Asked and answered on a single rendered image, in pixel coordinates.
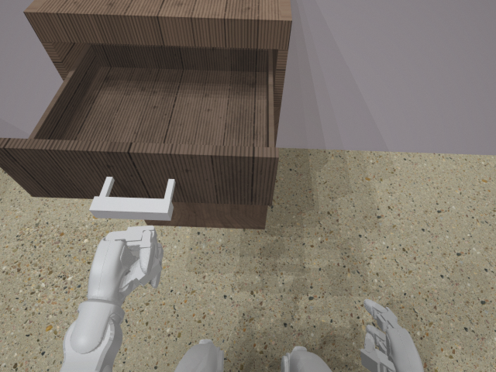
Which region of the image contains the right robot thigh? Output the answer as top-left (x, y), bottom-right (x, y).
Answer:
top-left (281, 350), bottom-right (332, 372)

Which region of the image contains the robot right hand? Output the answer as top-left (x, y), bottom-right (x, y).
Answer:
top-left (360, 299), bottom-right (424, 372)

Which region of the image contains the robot thigh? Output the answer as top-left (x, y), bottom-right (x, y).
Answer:
top-left (174, 344), bottom-right (224, 372)
top-left (281, 350), bottom-right (332, 372)

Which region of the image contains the cabinet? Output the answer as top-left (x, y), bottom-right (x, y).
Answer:
top-left (24, 0), bottom-right (292, 229)

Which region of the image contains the handle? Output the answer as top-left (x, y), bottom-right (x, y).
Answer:
top-left (89, 177), bottom-right (176, 221)

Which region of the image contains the drawer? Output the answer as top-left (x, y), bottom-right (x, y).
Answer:
top-left (0, 43), bottom-right (279, 205)

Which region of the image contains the left robot thigh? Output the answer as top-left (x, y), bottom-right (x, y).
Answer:
top-left (174, 344), bottom-right (224, 372)

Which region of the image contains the robot left forearm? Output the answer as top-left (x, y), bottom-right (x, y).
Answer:
top-left (60, 299), bottom-right (125, 372)

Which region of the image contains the robot left hand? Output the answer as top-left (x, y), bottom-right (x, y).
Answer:
top-left (87, 226), bottom-right (164, 306)

